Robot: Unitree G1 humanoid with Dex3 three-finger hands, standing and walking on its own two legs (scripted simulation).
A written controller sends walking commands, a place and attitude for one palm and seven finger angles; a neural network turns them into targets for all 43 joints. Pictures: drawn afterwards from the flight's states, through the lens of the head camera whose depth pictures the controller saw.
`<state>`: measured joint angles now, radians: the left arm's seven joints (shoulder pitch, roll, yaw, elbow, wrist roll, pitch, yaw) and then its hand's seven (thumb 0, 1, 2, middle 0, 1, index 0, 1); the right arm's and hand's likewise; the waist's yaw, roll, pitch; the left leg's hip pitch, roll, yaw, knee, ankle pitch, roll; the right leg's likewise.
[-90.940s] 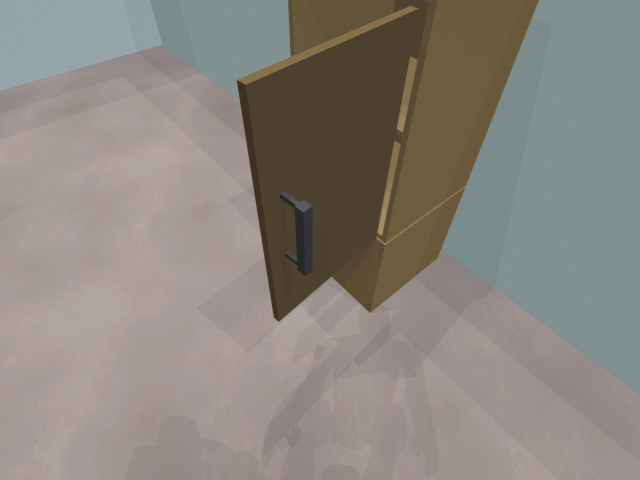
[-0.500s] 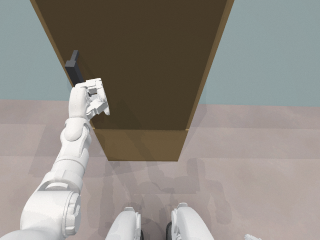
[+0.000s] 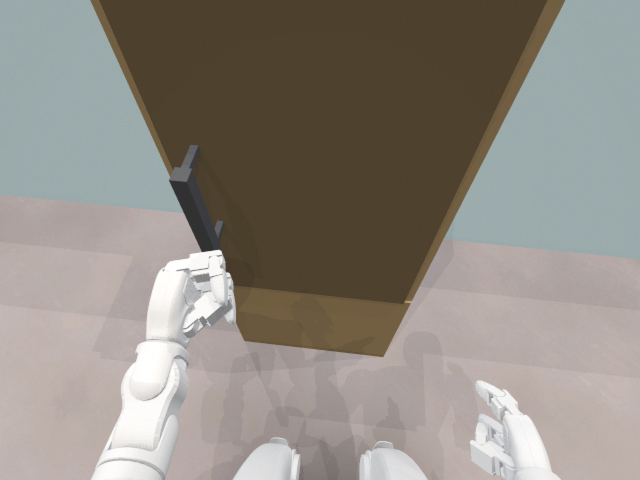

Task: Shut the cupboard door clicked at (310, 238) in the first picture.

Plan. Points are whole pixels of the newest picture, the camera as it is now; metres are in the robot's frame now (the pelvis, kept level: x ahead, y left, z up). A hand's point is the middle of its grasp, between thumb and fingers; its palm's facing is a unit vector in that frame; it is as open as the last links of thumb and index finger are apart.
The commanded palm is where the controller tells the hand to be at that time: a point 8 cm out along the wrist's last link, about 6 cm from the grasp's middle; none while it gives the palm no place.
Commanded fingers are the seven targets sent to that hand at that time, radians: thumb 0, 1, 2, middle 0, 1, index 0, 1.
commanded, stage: draw the hand back to the body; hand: left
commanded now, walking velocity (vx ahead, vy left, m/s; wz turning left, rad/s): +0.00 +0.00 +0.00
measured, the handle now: (203, 207) +0.45 +0.19 +0.04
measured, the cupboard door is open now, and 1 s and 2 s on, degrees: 0 0 0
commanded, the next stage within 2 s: step back with the hand held close in 1.58 s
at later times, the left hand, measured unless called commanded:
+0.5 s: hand (152, 306) +0.27 +0.18 +0.13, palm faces +0.00 -1.00 -0.05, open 3.1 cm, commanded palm +0.24 +0.24 +0.14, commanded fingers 0.00 0.90 0.90 -1.13 -1.32 -1.13 -1.32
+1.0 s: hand out of the picture +0.23 +0.26 +0.20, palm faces +0.36 -0.87 -0.35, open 4.6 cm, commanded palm +0.18 +0.30 +0.23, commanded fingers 0.00 0.90 0.90 -0.45 -0.57 -0.45 -0.57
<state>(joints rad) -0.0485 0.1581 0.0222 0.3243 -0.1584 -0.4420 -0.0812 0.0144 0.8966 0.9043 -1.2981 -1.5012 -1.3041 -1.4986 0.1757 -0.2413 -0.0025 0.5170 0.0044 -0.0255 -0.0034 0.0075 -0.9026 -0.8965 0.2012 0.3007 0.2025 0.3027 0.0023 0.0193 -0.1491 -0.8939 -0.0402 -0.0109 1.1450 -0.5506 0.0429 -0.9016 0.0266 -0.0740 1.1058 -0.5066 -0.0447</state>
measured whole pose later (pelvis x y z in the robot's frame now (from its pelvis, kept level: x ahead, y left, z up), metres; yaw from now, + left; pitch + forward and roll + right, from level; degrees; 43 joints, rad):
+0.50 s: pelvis +0.01 +0.00 +0.04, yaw +0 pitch +9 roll -1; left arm 0.26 0.26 0.16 -0.03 -0.29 -0.24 -0.20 0.01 0.90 0.90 -1.28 -1.48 -1.29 -1.48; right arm 0.30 -0.26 0.03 0.48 0.05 -0.06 -0.06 0.01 -0.90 -0.90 0.20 0.30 0.20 0.30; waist -0.01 0.05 -0.13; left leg -0.60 -0.03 -0.02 0.93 -0.49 0.04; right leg -0.61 0.04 -0.06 0.88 -0.44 -0.05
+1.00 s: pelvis +0.02 +0.02 +0.08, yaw +0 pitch -2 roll -1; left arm 0.41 0.32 0.21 -0.30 -0.07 -0.01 0.11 0.01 0.89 0.90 -0.71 -0.86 -0.71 -0.85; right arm 0.21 -0.21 0.06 0.57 0.02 -0.08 -0.08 0.01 -0.90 -0.90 0.20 0.30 0.20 0.30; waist 0.06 0.07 -0.04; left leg -0.17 -0.06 0.00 0.53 -0.32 0.07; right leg -0.18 0.02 -0.03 0.49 -0.28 -0.01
